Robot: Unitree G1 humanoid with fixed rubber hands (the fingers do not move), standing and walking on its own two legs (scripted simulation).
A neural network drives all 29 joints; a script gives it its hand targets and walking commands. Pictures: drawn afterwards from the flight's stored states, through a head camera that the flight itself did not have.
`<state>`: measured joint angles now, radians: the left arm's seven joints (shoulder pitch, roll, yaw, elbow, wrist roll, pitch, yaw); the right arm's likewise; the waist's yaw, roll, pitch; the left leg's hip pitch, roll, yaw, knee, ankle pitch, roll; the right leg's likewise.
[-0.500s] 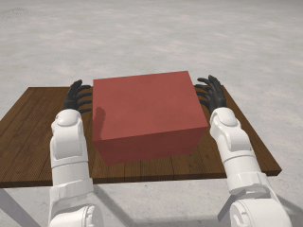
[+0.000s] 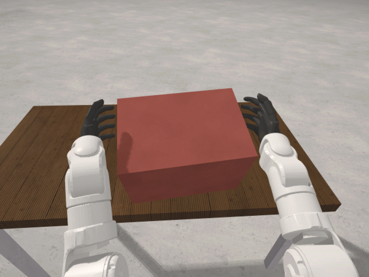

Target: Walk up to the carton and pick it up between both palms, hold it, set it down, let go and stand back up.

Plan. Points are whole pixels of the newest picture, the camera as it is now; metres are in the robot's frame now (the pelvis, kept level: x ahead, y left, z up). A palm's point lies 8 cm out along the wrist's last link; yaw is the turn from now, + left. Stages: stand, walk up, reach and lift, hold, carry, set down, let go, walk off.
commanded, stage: hold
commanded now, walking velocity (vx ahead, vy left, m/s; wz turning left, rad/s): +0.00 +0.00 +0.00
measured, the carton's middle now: (181, 147) +0.41 +0.00 +0.10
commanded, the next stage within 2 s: none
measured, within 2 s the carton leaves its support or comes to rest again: neither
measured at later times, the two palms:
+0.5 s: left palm (90, 138) +0.35 +0.19 +0.18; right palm (265, 132) +0.36 -0.17 +0.18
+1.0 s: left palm (87, 134) +0.36 +0.20 +0.19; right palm (261, 126) +0.36 -0.16 +0.19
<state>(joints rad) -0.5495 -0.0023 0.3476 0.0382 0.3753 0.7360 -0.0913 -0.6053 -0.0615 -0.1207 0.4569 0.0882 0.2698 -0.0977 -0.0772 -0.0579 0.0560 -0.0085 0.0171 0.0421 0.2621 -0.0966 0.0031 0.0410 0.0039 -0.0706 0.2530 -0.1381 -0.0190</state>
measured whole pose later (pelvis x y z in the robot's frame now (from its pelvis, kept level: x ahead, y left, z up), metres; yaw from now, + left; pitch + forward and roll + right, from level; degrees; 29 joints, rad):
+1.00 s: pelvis +0.01 +0.00 +0.00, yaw +1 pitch -9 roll +0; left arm -0.57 0.02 0.37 0.07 0.38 0.72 -0.12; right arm -0.63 -0.04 -0.13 0.47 0.07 0.26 -0.11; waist -0.08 -0.06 0.05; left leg 0.00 0.01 0.03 0.26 -0.10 0.00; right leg 0.06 0.00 -0.08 0.24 -0.14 -0.02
